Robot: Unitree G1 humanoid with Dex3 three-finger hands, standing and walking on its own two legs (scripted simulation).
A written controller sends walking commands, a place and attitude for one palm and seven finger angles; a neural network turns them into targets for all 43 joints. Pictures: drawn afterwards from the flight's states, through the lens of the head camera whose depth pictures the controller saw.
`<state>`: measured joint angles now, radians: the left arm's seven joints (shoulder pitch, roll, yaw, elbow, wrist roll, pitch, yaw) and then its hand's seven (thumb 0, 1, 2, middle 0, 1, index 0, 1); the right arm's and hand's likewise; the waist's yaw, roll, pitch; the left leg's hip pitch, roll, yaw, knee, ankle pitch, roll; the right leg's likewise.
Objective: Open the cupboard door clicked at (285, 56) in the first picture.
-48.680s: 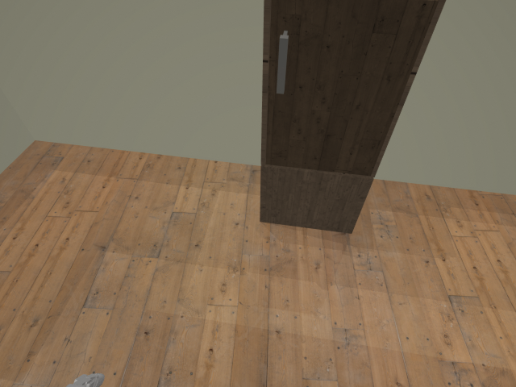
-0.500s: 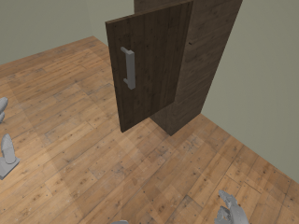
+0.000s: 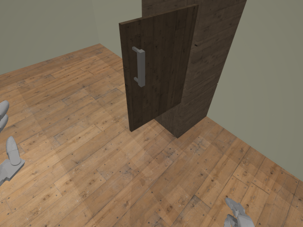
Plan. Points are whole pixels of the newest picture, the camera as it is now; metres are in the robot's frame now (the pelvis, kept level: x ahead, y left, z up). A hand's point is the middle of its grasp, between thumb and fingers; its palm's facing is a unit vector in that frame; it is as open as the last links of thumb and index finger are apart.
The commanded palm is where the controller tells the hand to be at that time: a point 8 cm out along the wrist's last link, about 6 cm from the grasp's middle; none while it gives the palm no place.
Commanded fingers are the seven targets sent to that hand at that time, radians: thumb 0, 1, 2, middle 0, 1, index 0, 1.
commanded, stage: stop stepping back and stand still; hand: left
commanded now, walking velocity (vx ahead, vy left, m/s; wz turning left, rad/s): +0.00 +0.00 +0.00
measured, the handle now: (138, 67) +0.69 +0.09 +0.07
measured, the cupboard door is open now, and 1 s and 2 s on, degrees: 88 88 88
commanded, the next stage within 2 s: let the arm hang, fingers relaxed in 0.34 s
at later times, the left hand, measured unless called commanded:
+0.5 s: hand (27, 173) +0.20 +0.28 +0.10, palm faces +0.30 -0.81 -0.50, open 7.4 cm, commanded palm none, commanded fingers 0.00 0.90 0.90 -0.20 -0.30 -0.20 -0.30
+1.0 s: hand out of the picture -0.04 +0.22 -0.17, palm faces +0.05 -0.96 -0.26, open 7.3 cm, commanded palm none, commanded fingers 0.00 0.90 0.90 -0.20 -0.30 -0.20 -0.30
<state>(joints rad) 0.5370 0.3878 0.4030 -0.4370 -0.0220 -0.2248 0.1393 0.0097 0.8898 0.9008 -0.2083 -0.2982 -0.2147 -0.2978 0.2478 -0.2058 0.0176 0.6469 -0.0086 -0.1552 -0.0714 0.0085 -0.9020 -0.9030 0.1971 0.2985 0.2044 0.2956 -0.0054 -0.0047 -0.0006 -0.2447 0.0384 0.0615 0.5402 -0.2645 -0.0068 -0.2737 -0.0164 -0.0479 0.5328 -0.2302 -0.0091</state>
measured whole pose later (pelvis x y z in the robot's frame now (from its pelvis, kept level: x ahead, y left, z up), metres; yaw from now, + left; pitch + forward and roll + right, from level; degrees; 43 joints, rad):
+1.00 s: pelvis -0.02 +0.00 +0.01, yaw +3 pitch -1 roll +0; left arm 0.24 0.27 0.02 1.14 0.01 0.02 -0.01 0.01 0.92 0.90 -0.20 -0.30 -0.21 -0.30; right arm 0.25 -0.28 -0.01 1.10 -0.02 0.03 -0.01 0.00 -0.91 -0.90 0.20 0.30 0.20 0.30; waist 0.01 0.00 0.10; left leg -0.25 0.02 0.01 0.46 -0.19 -0.01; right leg -0.25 -0.03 -0.10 0.44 -0.17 -0.02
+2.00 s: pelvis +0.03 -0.01 +0.02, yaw +2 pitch -1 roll +0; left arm 0.10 0.32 0.01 1.15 0.01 -0.01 0.00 0.00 0.91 0.90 -0.20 -0.30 -0.21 -0.30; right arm 0.11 -0.34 0.00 1.13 -0.02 0.01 0.00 0.00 -0.90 -0.90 0.20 0.30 0.20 0.30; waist 0.00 0.03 0.08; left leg -0.10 0.04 0.02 0.30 -0.17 -0.03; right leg -0.12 0.00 -0.09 0.31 -0.17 -0.03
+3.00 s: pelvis +0.04 +0.00 +0.02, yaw +2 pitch -1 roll +0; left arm 0.10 0.33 0.01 1.13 0.01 -0.01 0.00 0.00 0.91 0.90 -0.20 -0.30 -0.21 -0.30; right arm 0.11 -0.33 0.00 1.13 -0.02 0.00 0.00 0.00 -0.90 -0.90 0.20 0.30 0.21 0.30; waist 0.00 0.01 0.06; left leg -0.07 0.02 0.03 0.27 -0.18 -0.01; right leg -0.10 -0.02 -0.08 0.29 -0.17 0.00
